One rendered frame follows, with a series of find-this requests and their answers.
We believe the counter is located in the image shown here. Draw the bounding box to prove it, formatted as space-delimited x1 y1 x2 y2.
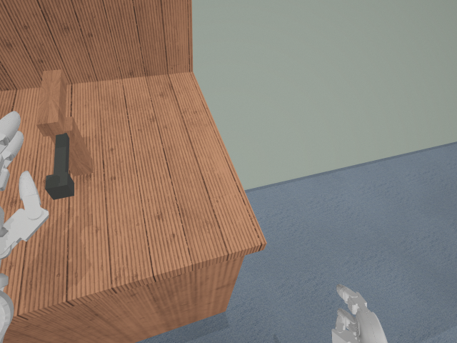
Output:
0 0 267 343

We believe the tap lever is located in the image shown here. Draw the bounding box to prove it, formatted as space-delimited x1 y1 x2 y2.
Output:
45 133 74 200

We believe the robot left hand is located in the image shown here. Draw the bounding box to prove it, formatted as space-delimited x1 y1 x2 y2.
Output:
0 111 49 267

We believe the robot right hand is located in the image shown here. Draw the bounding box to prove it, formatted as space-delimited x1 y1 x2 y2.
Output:
332 284 388 343

